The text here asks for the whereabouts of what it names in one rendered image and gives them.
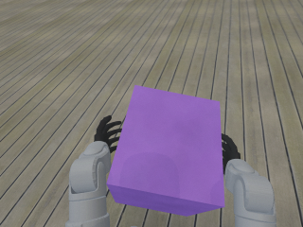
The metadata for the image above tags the carton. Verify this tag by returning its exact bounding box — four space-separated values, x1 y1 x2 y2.
106 85 225 217

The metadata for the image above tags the right robot hand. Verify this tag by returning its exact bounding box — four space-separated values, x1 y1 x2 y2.
221 133 241 175

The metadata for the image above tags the robot right forearm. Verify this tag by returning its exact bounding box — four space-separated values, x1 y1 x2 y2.
224 159 276 227

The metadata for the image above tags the left robot hand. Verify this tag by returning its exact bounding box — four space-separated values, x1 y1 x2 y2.
94 115 122 153

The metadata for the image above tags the robot left forearm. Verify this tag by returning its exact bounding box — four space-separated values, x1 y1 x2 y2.
64 141 112 227

